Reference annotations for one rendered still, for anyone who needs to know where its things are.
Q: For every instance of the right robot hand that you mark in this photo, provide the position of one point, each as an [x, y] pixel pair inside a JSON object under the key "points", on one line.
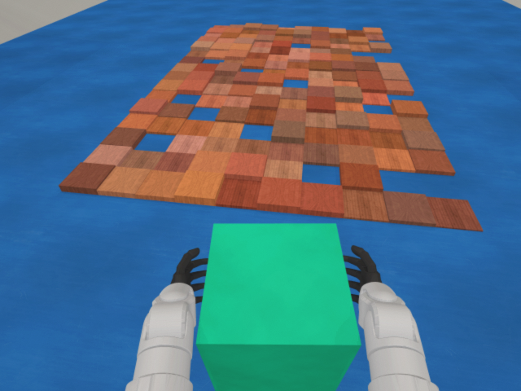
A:
{"points": [[367, 273]]}

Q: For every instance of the carton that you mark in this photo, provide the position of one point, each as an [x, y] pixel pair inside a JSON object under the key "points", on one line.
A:
{"points": [[277, 311]]}

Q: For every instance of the right robot forearm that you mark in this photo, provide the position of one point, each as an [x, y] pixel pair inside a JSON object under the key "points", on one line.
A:
{"points": [[393, 345]]}

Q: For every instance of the left robot forearm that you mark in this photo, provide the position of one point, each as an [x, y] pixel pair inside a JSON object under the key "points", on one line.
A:
{"points": [[166, 343]]}

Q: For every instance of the left robot hand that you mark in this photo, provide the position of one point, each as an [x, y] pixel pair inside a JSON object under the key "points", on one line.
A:
{"points": [[185, 266]]}

